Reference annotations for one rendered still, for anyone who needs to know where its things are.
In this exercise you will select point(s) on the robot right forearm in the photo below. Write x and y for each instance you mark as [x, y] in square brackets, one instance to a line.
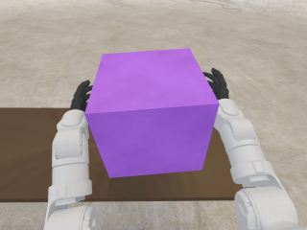
[249, 166]

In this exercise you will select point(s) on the robot left upper arm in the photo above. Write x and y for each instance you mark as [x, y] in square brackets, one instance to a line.
[76, 218]

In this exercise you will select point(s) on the carton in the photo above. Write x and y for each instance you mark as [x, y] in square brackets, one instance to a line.
[151, 112]

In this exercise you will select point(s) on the left robot hand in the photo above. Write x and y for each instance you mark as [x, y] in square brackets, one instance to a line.
[80, 98]

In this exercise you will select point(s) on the robot right upper arm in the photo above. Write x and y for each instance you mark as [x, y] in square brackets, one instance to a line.
[265, 208]

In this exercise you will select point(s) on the robot left forearm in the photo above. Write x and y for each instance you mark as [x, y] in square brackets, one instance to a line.
[70, 158]

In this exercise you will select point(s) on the table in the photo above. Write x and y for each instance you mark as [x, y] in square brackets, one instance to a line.
[26, 173]

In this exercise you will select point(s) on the right robot hand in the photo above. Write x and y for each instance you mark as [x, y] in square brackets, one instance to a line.
[218, 85]

